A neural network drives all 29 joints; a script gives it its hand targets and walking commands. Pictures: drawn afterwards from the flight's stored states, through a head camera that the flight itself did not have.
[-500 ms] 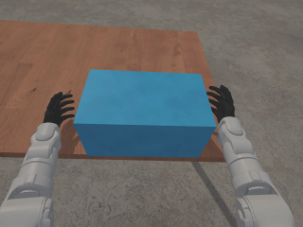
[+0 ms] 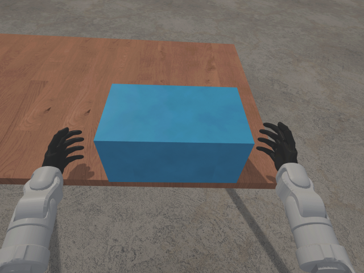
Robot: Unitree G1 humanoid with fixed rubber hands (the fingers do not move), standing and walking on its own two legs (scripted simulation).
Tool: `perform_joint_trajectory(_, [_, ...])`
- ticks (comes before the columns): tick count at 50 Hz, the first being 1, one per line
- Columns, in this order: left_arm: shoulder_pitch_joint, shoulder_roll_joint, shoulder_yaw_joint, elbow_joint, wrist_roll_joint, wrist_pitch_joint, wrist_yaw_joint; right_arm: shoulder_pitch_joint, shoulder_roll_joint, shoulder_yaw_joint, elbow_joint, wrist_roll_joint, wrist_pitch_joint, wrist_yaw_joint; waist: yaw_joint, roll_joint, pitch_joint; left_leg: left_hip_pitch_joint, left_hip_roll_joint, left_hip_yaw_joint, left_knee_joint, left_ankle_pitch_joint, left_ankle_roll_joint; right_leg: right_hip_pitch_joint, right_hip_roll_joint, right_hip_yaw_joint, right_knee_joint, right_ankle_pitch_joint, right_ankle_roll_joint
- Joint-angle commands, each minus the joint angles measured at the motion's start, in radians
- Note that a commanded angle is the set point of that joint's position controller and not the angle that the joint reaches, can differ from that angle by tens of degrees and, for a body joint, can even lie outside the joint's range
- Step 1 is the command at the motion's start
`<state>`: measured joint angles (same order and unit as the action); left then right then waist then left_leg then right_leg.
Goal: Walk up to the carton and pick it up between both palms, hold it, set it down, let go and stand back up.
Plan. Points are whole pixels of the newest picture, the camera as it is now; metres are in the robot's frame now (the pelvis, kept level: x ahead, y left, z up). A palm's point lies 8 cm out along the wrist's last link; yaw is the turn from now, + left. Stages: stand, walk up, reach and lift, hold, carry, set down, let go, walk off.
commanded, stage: set down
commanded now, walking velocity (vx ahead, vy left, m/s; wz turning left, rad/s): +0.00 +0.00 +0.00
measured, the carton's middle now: (174, 133) +0.42 +0.02 +0.07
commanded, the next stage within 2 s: none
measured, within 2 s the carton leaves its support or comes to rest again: neither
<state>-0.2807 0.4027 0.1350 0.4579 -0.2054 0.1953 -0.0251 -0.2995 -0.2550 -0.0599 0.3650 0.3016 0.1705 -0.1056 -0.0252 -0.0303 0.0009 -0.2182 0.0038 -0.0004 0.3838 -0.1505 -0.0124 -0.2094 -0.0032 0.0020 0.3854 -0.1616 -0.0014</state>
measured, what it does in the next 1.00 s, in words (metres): stands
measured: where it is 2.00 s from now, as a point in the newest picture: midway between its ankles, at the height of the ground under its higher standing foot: outside the picture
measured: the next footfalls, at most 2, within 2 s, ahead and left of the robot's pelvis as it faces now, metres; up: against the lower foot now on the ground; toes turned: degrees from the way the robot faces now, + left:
none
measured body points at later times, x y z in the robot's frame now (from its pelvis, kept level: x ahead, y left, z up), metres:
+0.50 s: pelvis -0.01 +0.00 +0.00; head -0.02 +0.02 +0.45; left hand +0.24 +0.27 +0.06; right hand +0.24 -0.22 +0.08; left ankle +0.04 +0.12 -0.74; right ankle +0.03 -0.12 -0.74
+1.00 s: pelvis +0.00 -0.01 +0.00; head -0.01 +0.00 +0.45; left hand +0.23 +0.26 +0.06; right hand +0.23 -0.22 +0.07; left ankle +0.04 +0.12 -0.74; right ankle +0.03 -0.12 -0.74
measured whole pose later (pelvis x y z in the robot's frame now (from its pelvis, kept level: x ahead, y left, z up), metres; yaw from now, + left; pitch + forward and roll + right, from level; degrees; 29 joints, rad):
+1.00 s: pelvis +0.00 -0.01 +0.00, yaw +0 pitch -1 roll +0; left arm 0.22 0.37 0.13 -0.14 -0.23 0.38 -0.01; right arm 0.25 -0.26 -0.06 -0.28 0.31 0.42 -0.09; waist 0.02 -0.01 -0.01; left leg -0.22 0.01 0.00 0.38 -0.15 -0.01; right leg -0.21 0.01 0.00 0.39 -0.16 0.00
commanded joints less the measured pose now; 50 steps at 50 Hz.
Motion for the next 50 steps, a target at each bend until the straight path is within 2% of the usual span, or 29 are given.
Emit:
perform_joint_trajectory(1, [-0.103,0.262,0.099,-0.588,-0.165,0.006,0.004,-0.005,-0.253,-0.003,-0.554,0.106,-0.018,0.006,0.069,0.043,-0.492,0.154,-0.041,0.026,-0.012,0.338,-0.012,0.241,0.044,0.022,-0.056,0.21,-0.025])
perform_joint_trajectory(2, [-0.222,0.262,0.088,-0.532,-0.162,0.027,0.011,-0.121,-0.259,-0.018,-0.49,0.093,0.003,0.011,0.06,0.074,-0.426,0.103,-0.038,0.039,-0.023,0.245,-0.015,0.188,0.041,0.014,-0.056,0.12,-0.027])
perform_joint_trajectory(4, [-0.22,0.292,0.1,-0.587,-0.171,0.036,0.021,-0.117,-0.219,-0.009,-0.588,0.1,0.023,0.009,0.085,0.073,-0.383,0.043,-0.046,0.041,-0.045,0.13,0.0,0.176,0.024,0.036,-0.073,0.001,-0.035])
perform_joint_trajectory(5, [-0.048,0.258,0.116,-0.661,-0.156,0.056,0.034,0.042,-0.217,-0.01,-0.626,0.098,0.031,0.009,0.107,0.077,-0.361,0.073,-0.044,0.048,-0.054,0.202,-0.01,0.217,0.025,0.045,-0.075,0.069,-0.045])
perform_joint_trajectory(8, [0.005,0.241,0.109,-0.803,-0.17,0.063,0.041,0.13,-0.189,-0.054,-0.735,0.096,0.053,0.017,0.079,0.058,-0.363,0.059,-0.031,0.047,-0.076,0.084,-0.001,0.221,0.025,0.041,-0.076,-0.021,-0.04])
perform_joint_trajectory(9, [-0.124,0.255,0.088,-0.72,-0.194,0.077,0.045,0.016,-0.203,-0.073,-0.689,0.086,0.079,0.018,0.077,0.073,-0.329,0.022,-0.028,0.051,-0.079,-0.009,0.006,0.158,0.024,0.049,-0.079,-0.118,-0.045])
perform_joint_trajectory(10, [0.006,0.203,0.059,-0.736,-0.183,0.085,0.044,0.139,-0.2,-0.076,-0.699,0.075,0.087,0.022,0.062,0.068,-0.319,0.037,-0.019,0.04,-0.093,0.013,0.003,0.201,0.024,0.048,-0.078,-0.064,-0.055])
perform_joint_trajectory(12, [-0.081,0.223,0.099,-0.777,-0.146,0.093,0.061,0.062,-0.203,-0.077,-0.738,0.088,0.111,0.027,0.11,0.147,-0.333,-0.06,0.006,0.023,-0.111,-0.084,0.023,0.255,0.042,0.052,-0.051,-0.1,-0.054])
perform_joint_trajectory(14, [-0.038,0.203,0.105,-0.75,-0.134,0.118,0.049,0.105,-0.195,-0.075,-0.733,0.093,0.121,0.024,0.092,0.156,-0.282,-0.113,0.021,0.018,-0.129,-0.132,0.04,0.294,0.053,0.048,-0.042,-0.082,-0.051])
perform_joint_trajectory(15, [0.175,0.197,0.113,-0.776,-0.139,0.12,0.036,0.302,-0.171,-0.058,-0.791,0.098,0.119,0.022,0.087,0.066,-0.251,-0.041,-0.007,0.041,-0.103,-0.012,0.032,0.298,0.029,0.062,-0.081,-0.046,-0.047])
perform_joint_trajectory(17, [0.288,0.17,0.087,-0.857,-0.116,0.129,0.037,0.428,-0.179,-0.081,-0.804,0.096,0.135,0.023,0.093,0.132,-0.263,0.017,0.018,0.021,-0.134,-0.01,0.01,0.335,0.039,0.051,-0.083,-0.016,-0.051])
perform_joint_trajectory(18, [0.347,0.175,0.099,-0.888,-0.12,0.131,0.024,0.51,-0.17,-0.09,-0.795,0.089,0.14,0.018,0.075,0.119,-0.242,0.02,0.018,0.019,-0.124,0.005,0.013,0.373,0.037,0.062,-0.092,0.028,-0.043])
perform_joint_trajectory(21, [0.396,0.178,0.099,-0.912,-0.128,0.143,0.031,0.498,-0.176,-0.097,-0.85,0.064,0.132,0.026,0.114,0.082,-0.192,0.121,-0.013,0.054,-0.113,0.108,-0.013,0.2,0.017,0.071,-0.141,-0.024,-0.053])
perform_joint_trajectory(22, [0.355,0.192,0.122,-0.915,-0.135,0.148,0.029,0.47,-0.171,-0.102,-0.9,0.05,0.14,0.024,0.115,0.051,-0.199,0.067,-0.004,0.047,-0.122,0.034,-0.005,0.231,0.018,0.069,-0.141,-0.066,-0.042])
perform_joint_trajectory(23, [0.194,0.234,0.138,-0.918,-0.142,0.139,0.036,0.315,-0.158,-0.094,-0.942,0.055,0.143,0.022,0.142,0.097,-0.205,-0.005,-0.005,0.066,-0.121,-0.038,0.016,0.212,0.021,0.072,-0.126,-0.127,-0.037])
perform_joint_trajectory(25, [0.192,0.22,0.113,-0.933,-0.172,0.11,0.041,0.353,-0.136,-0.102,-0.972,0.022,0.119,0.024,0.124,0.04,-0.216,-0.048,-0.009,0.091,-0.116,-0.074,0.037,0.219,0.024,0.075,-0.118,-0.142,-0.025])
perform_joint_trajectory(28, [0.278,0.211,0.118,-0.959,-0.17,0.078,0.053,0.45,-0.127,-0.079,-1.041,0.017,0.097,0.027,0.135,0.106,-0.238,-0.112,0.015,0.091,-0.133,-0.125,0.05,0.289,0.028,0.06,-0.077,-0.13,-0.029])
perform_joint_trajectory(31, [0.367,0.188,0.07,-0.858,-0.139,0.069,0.044,0.532,-0.139,-0.082,-0.967,-0.008,0.109,0.033,0.081,0.06,-0.19,-0.106,0.029,0.059,-0.152,-0.144,0.059,0.305,0.035,0.065,-0.08,-0.129,-0.026])
perform_joint_trajectory(33, [0.364,0.145,0.066,-0.79,-0.134,0.08,0.031,0.553,-0.121,-0.078,-0.873,-0.003,0.147,0.033,0.086,0.077,-0.158,-0.112,0.038,0.048,-0.169,-0.203,0.059,0.322,0.028,0.063,-0.087,-0.173,-0.024])
perform_joint_trajectory(35, [0.315,0.166,0.042,-0.884,-0.155,0.077,0.038,0.499,-0.161,-0.088,-0.966,0.037,0.14,0.037,0.083,0.089,-0.179,-0.09,0.036,0.061,-0.168,-0.159,0.057,0.315,0.038,0.046,-0.076,-0.124,-0.023])
perform_joint_trajectory(36, [0.314,0.132,0.069,-0.687,-0.107,0.112,0.02,0.505,-0.142,-0.058,-0.742,0.016,0.191,0.039,0.075,0.099,-0.074,-0.105,0.036,0.05,-0.181,-0.238,0.061,0.299,0.035,0.051,-0.091,-0.2,-0.022])
perform_joint_trajectory(39, [0.354,0.098,0.041,-0.798,-0.085,0.1,0.026,0.515,-0.188,-0.076,-0.844,0.032,0.188,0.057,0.096,0.119,-0.109,-0.142,0.07,0.014,-0.211,-0.256,0.064,0.359,0.061,0.039,-0.064,-0.164,-0.023])
perform_joint_trajectory(40, [0.372,0.114,0.056,-0.663,-0.083,0.129,0.004,0.531,-0.159,-0.069,-0.752,-0.002,0.209,0.042,0.073,0.07,-0.061,-0.15,0.047,0.043,-0.202,-0.271,0.063,0.338,0.035,0.051,-0.093,-0.202,-0.02])
perform_joint_trajectory(41, [0.339,0.135,0.057,-0.769,-0.105,0.119,0.012,0.509,-0.164,-0.063,-0.88,0.016,0.196,0.047,0.1,0.065,-0.12,-0.124,0.046,0.049,-0.187,-0.22,0.065,0.337,0.037,0.052,-0.091,-0.198,-0.017])
perform_joint_trajectory(43, [0.324,0.15,0.084,-0.707,-0.079,0.138,0.01,0.493,-0.144,-0.044,-0.801,-0.011,0.201,0.04,0.11,0.076,-0.056,-0.11,0.021,0.078,-0.178,-0.235,0.06,0.282,0.021,0.056,-0.112,-0.249,-0.018])
perform_joint_trajectory(47, [0.345,0.187,0.08,-0.707,-0.112,0.158,0.004,0.532,-0.085,-0.058,-0.819,-0.048,0.205,0.027,0.067,-0.019,-0.036,0.043,-0.03,0.095,-0.121,-0.111,0.018,0.122,-0.042,0.09,-0.176,-0.275,-0.016])
perform_joint_trajectory(48, [0.341,0.186,0.066,-0.804,-0.107,0.151,0.025,0.518,-0.092,-0.061,-0.876,-0.023,0.184,0.036,0.097,0.024,-0.071,0.07,-0.023,0.09,-0.129,-0.095,0.007,0.104,-0.031,0.075,-0.166,-0.254,-0.016])
perform_joint_trajectory(49, [0.347,0.15,0.076,-0.694,-0.094,0.163,0.019,0.514,-0.097,-0.075,-0.741,-0.063,0.194,0.042,0.081,0.023,0.002,0.064,-0.021,0.095,-0.142,-0.106,-0.003,0.092,-0.018,0.068,-0.171,-0.252,-0.017])
perform_joint_trajectory(50, [0.362,0.166,0.069,-0.681,-0.077,0.164,0.013,0.548,-0.071,-0.054,-0.755,-0.047,0.199,0.038,0.081,0.023,-0.035,0.08,-0.016,0.091,-0.137,-0.121,0.009,0.094,-0.036,0.072,-0.171,-0.299,-0.015])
